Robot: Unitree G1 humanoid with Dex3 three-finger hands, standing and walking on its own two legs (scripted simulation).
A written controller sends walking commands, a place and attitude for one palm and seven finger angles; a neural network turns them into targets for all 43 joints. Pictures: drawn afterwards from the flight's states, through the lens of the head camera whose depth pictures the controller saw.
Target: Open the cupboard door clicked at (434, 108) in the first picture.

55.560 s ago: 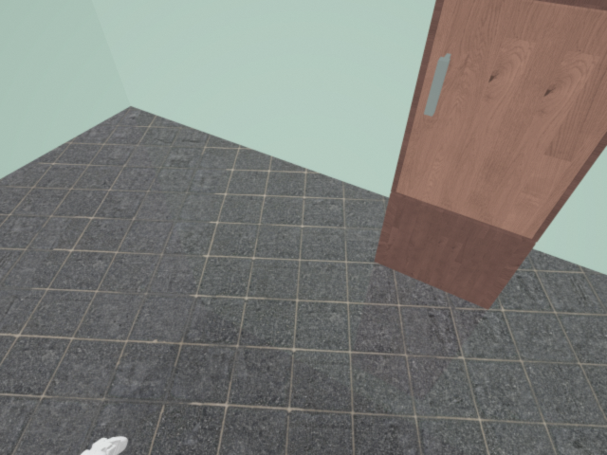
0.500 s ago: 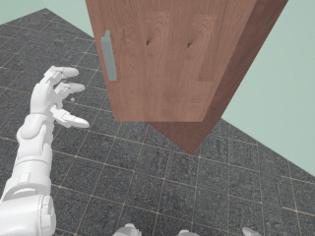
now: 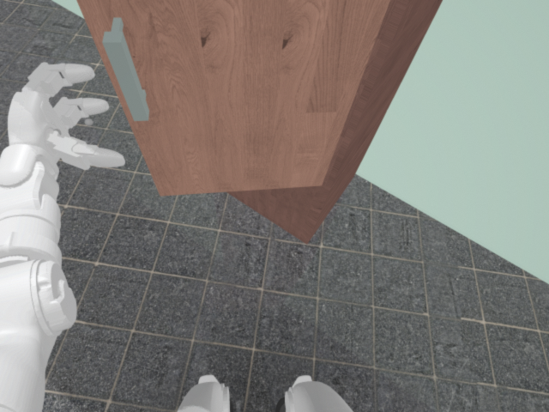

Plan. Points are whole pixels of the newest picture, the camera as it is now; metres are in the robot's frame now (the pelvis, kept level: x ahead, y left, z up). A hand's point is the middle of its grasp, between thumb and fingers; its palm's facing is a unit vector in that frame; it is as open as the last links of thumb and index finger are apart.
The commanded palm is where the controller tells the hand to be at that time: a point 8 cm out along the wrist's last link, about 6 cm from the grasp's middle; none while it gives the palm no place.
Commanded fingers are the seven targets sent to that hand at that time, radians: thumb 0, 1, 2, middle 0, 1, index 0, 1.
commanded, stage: move the hooked fingers beside the handle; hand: left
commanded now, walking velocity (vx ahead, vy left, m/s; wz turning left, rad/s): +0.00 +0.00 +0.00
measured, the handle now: (130, 72) +0.60 +0.18 +0.10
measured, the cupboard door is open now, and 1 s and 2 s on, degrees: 42 40 40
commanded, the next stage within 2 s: slide the fingers in behind the handle in 1.18 s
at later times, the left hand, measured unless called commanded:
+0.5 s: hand (98, 94) +0.56 +0.22 +0.10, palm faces +0.05 -1.00 +0.01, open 13.8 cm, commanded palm +0.53 +0.27 +0.09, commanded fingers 0.00 -0.50 0.30 -0.30 -1.20 -0.30 -1.20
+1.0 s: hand (99, 104) +0.54 +0.22 +0.09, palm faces +0.05 -1.00 +0.00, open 14.0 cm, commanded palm +0.53 +0.26 +0.09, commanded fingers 0.00 -0.50 0.30 -0.30 -1.20 -0.30 -1.20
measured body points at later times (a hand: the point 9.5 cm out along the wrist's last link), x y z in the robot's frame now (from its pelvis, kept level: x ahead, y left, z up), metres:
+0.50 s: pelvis +0.02 +0.00 +0.00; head +0.16 +0.02 +0.42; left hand +0.55 +0.27 +0.10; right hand -0.04 -0.26 -0.10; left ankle +0.03 +0.10 -0.69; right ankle +0.00 -0.10 -0.69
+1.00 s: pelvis +0.01 +0.02 -0.01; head +0.14 +0.05 +0.42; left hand +0.53 +0.27 +0.09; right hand +0.01 -0.25 -0.11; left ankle +0.03 +0.10 -0.69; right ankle +0.00 -0.10 -0.69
